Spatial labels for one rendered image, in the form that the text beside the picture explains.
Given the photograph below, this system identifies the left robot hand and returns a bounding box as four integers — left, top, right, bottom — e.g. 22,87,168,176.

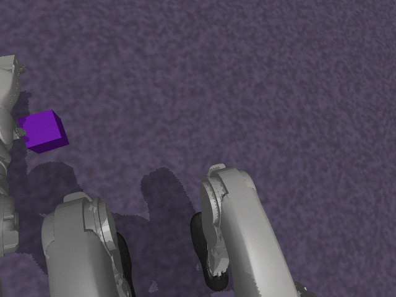
0,55,27,140

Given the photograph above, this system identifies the cube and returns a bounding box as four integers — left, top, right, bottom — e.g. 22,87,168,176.
17,110,69,153

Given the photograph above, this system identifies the right robot foot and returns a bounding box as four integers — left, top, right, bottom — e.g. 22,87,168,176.
190,212,228,291

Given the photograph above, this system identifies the right robot hand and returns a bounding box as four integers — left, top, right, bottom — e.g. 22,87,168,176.
294,282,318,297

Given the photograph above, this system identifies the left robot arm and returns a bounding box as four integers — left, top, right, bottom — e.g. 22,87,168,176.
0,108,19,297

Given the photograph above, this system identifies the left robot foot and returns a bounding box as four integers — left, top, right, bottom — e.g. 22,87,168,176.
116,232,136,297

